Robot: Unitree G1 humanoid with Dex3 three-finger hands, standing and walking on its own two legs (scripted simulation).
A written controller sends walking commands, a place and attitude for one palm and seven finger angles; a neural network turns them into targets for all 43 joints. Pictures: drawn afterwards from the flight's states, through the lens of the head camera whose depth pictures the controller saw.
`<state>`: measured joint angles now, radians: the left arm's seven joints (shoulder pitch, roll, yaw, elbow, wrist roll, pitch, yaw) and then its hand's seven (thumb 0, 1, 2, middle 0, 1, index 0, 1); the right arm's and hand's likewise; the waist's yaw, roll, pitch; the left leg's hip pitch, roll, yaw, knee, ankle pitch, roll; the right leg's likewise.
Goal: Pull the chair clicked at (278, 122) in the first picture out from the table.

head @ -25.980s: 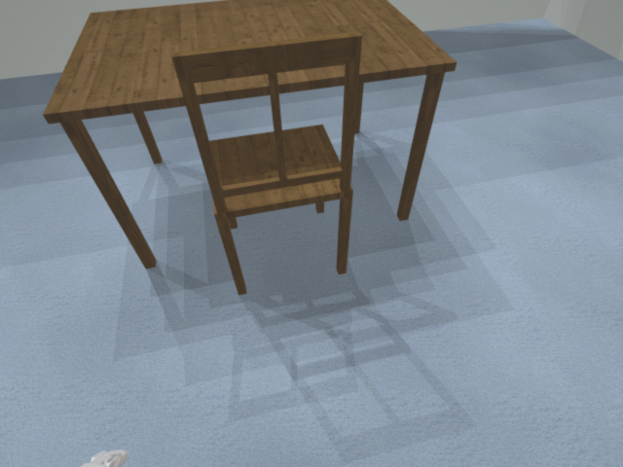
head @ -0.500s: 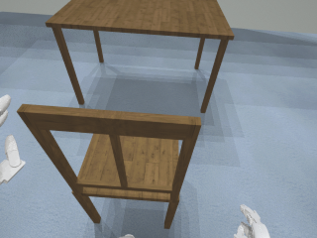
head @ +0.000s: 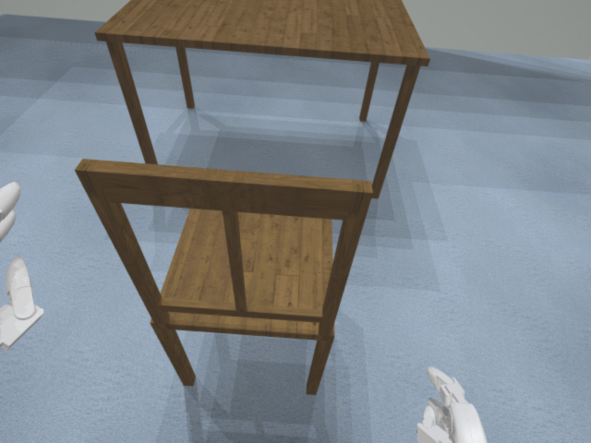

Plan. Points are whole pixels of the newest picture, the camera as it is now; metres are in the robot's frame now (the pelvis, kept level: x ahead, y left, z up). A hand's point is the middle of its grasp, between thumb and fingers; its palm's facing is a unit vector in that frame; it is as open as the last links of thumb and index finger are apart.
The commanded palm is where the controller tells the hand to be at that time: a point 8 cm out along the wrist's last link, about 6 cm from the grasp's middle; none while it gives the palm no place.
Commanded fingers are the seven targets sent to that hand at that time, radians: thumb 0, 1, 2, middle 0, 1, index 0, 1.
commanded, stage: stop stepping back and stand still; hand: left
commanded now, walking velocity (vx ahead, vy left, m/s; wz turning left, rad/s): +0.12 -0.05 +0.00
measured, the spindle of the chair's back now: (236, 265) +0.43 +0.13 -0.08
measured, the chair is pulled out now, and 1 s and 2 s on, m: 0.74 0.74 0.74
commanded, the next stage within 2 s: let the arm hang, fingers relaxed in 0.46 s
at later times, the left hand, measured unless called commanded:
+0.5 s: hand (11, 336) +0.17 +0.26 +0.18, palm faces +0.41 -0.78 -0.47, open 7.4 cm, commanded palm +0.10 +0.30 +0.18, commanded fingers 0.00 0.90 0.90 -0.20 -0.30 -0.20 -0.30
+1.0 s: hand out of the picture -0.09 +0.19 -0.17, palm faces +0.05 -0.97 -0.22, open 6.9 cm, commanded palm none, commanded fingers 0.00 0.90 0.90 -0.20 -0.30 -0.20 -0.30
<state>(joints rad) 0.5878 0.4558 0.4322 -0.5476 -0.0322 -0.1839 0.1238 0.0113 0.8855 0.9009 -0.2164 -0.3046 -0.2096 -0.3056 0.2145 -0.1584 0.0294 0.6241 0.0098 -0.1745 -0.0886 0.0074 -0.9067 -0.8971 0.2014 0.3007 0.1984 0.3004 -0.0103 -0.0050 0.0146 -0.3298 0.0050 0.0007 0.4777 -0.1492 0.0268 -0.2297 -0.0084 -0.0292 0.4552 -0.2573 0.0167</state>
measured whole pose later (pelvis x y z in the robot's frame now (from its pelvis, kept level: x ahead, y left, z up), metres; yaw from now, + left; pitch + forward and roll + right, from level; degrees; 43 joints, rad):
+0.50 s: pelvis -0.04 +0.00 -0.01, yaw +1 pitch -2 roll -3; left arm 0.51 0.46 0.44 -0.50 -0.02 -0.19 0.14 0.01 0.88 0.90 -0.22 -0.30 -0.21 -0.31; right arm 0.29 -0.18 -0.01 0.65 0.00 -0.14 -0.10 0.01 -0.91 -0.90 0.20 0.30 0.20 0.30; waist -0.05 0.02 -0.01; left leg -0.41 0.00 -0.04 0.56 -0.17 0.03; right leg -0.31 0.02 -0.07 0.79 -0.47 -0.01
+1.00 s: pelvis -0.07 -0.01 +0.00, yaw +2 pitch +0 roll +0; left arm 0.38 0.21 0.02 0.94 0.02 0.04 0.01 -0.05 1.01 0.90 -0.21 -0.30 -0.20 -0.30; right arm 0.35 -0.17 -0.03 0.99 -0.03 0.04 -0.02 0.00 -0.92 -0.90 0.20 0.30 0.20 0.30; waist 0.01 -0.01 0.06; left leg -0.35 -0.03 -0.06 0.49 -0.21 0.02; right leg -0.23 0.00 -0.09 0.48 -0.25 -0.04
